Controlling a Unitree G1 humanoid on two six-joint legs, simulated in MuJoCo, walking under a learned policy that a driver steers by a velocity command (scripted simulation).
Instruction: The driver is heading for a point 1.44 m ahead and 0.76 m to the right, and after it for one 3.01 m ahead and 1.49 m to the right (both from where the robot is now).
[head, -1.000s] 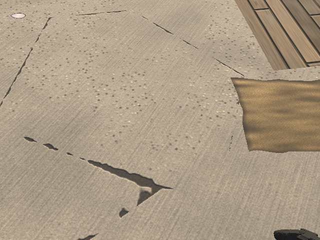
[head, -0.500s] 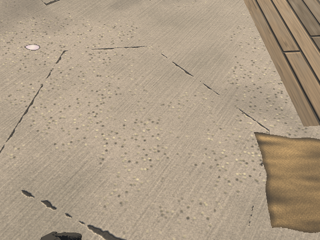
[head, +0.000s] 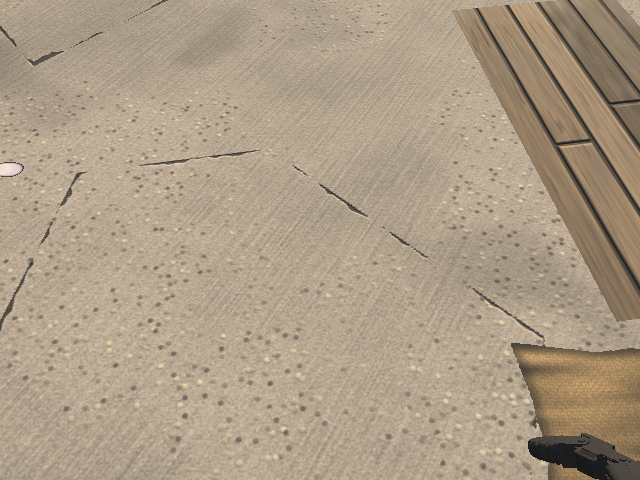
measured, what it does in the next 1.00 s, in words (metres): walks ahead, turning right: left foot, then right foot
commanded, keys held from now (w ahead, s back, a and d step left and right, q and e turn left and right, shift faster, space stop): w+e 1.00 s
